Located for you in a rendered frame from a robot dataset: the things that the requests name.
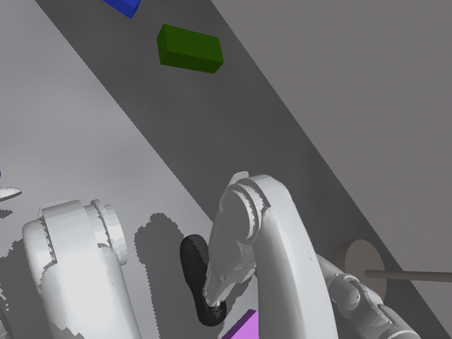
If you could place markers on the right robot hand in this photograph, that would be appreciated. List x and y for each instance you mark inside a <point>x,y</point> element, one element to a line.
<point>328,269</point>

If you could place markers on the left robot hand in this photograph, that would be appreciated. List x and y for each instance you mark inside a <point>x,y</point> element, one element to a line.
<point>7,193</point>

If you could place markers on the right robot foot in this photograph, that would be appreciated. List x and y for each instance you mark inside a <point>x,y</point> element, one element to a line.
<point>194,258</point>

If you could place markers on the right robot arm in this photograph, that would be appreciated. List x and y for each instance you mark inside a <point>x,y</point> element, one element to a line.
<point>365,309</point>

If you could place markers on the floor lamp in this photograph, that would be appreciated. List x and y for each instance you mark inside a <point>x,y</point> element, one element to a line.
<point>360,259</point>

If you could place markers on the left robot arm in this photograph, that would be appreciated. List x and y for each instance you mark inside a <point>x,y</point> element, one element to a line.
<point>5,328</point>

